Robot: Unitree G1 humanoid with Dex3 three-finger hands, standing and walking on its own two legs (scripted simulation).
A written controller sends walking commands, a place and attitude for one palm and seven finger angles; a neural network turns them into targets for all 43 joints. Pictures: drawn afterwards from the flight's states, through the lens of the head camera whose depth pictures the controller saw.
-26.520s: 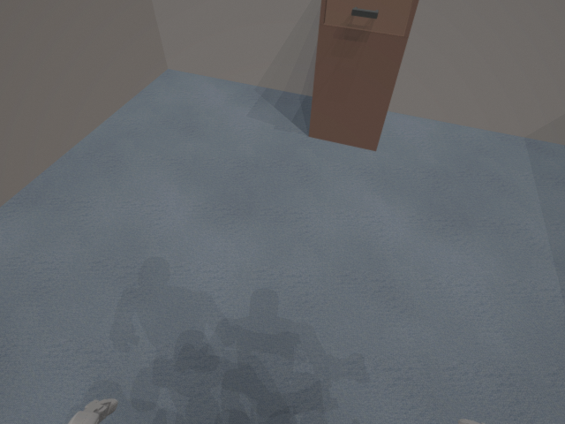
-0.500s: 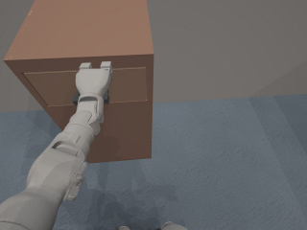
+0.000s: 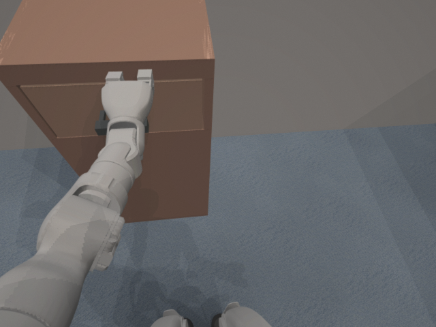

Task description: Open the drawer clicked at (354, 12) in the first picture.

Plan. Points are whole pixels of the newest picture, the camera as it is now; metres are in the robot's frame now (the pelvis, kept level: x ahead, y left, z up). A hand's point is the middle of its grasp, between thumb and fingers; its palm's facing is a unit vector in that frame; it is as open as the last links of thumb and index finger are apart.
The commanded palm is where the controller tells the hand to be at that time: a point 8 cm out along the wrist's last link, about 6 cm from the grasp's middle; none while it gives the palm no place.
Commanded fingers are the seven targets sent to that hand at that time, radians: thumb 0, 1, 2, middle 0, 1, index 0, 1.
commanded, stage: lower the fingers behind the handle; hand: left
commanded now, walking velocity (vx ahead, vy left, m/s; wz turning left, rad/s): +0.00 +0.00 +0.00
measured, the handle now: (123, 120) +0.56 +0.15 +0.00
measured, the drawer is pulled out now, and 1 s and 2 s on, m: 0.00 0.00 0.00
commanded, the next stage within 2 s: lift the fingers back up to retry in 0.84 s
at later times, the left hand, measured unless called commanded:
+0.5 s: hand (134, 117) +0.52 +0.11 +0.05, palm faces +0.12 +0.02 -0.99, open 13.6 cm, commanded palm +0.51 +0.17 +0.01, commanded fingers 0.00 -0.50 0.30 -0.30 -1.20 -0.30 -1.20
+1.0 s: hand (134, 118) +0.52 +0.11 +0.05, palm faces +0.13 +0.01 -0.99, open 13.7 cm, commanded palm +0.51 +0.17 +0.02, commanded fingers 0.00 -0.50 0.30 -0.30 -1.20 -0.30 -1.20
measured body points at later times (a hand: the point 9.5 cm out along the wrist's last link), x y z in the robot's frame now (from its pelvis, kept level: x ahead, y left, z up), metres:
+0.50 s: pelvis -0.01 +0.02 -0.02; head +0.09 +0.02 +0.42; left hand +0.51 +0.11 +0.10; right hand +0.03 -0.24 -0.14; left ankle +0.04 +0.08 -0.69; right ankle +0.04 -0.06 -0.69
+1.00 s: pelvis -0.02 +0.03 -0.02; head +0.09 +0.04 +0.42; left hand +0.51 +0.11 +0.10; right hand +0.02 -0.23 -0.14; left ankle +0.04 +0.08 -0.69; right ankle +0.04 -0.06 -0.69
